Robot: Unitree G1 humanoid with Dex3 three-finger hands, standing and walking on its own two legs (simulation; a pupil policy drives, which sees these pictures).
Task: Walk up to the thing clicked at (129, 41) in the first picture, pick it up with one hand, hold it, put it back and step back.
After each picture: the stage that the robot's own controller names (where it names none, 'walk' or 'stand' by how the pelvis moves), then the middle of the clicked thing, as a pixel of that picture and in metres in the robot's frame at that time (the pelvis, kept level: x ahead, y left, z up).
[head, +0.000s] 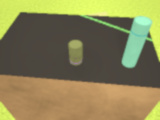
stand; (134, 44) +0.59 -0.22 +0.01
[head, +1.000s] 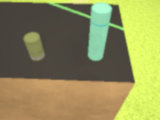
sink last; (98, 35) +0.56 -0.02 +0.04
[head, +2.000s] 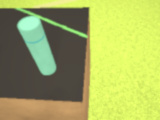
rise first; (40, 49) +0.46 +0.20 +0.04
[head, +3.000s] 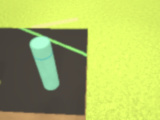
stand; (46, 66) +0.46 +0.17 +0.01
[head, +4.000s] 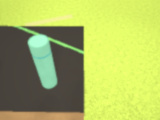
stand; (44, 64) +0.46 +0.18 +0.01
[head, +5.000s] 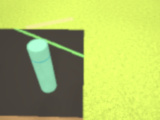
stand; (43, 68) +0.45 +0.18 +0.01
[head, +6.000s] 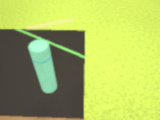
stand; (44, 69) +0.45 +0.18 +0.01
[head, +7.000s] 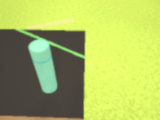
stand; (45, 69) +0.45 +0.18 +0.01
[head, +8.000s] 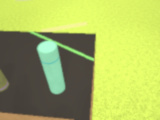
rise first; (53, 70) +0.45 +0.17 +0.01
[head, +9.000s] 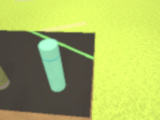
go down; (53, 67) +0.46 +0.17 +0.01
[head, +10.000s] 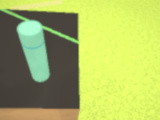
go down; (36, 55) +0.46 +0.15 +0.04
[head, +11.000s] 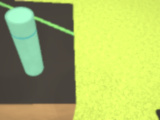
go down; (28, 47) +0.47 +0.16 +0.07
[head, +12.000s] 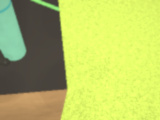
close in; (3, 25) +0.48 +0.18 +0.11
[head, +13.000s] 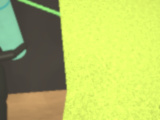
close; (3, 24) +0.50 +0.18 +0.11
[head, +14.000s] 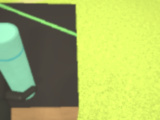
lift; (15, 68) +0.36 +0.19 +0.10
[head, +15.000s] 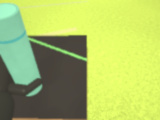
hold; (19, 57) +0.32 +0.18 +0.23
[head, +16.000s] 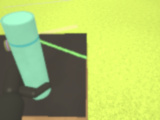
hold; (30, 61) +0.33 +0.15 +0.20
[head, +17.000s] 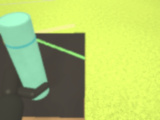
crouch; (28, 62) +0.33 +0.16 +0.19
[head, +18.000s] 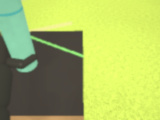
crouch; (16, 33) +0.40 +0.19 +0.23
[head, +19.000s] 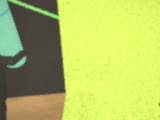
lower; (3, 32) +0.49 +0.19 +0.08
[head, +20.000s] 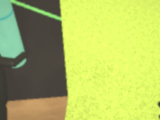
lower; (5, 33) +0.48 +0.18 +0.11
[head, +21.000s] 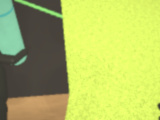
lower; (5, 30) +0.48 +0.18 +0.11
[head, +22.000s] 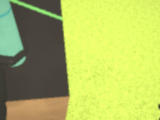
lower; (4, 31) +0.48 +0.19 +0.11
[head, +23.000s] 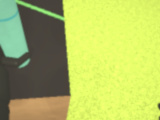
loosen; (10, 33) +0.47 +0.18 +0.11
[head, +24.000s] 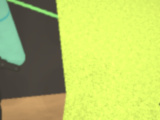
withdraw; (3, 33) +0.47 +0.18 +0.11
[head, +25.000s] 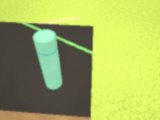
sink last; (50, 63) +0.44 +0.16 +0.06
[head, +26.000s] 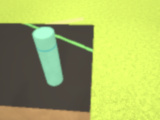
stand; (50, 59) +0.46 +0.17 +0.06
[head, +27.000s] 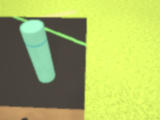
stand; (40, 55) +0.45 +0.18 +0.08
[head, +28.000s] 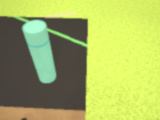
stand; (42, 55) +0.45 +0.17 +0.08
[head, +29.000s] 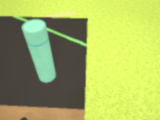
stand; (41, 54) +0.45 +0.18 +0.08
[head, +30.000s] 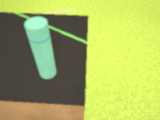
stand; (43, 51) +0.47 +0.17 +0.07
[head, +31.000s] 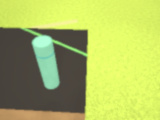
stand; (47, 65) +0.47 +0.17 +0.01
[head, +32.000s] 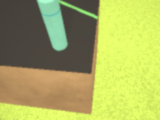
walk; (54, 24) +0.59 +0.15 +0.03
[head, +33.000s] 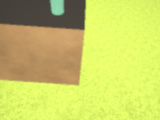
walk; out of the picture +0.87 +0.15 +0.02
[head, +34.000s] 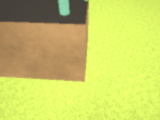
stand; out of the picture +1.07 +0.18 +0.02
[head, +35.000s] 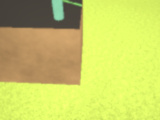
stand; (57, 1) +1.06 +0.20 +0.00
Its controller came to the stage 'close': yes
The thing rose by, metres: 0.22
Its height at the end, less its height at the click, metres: +0.00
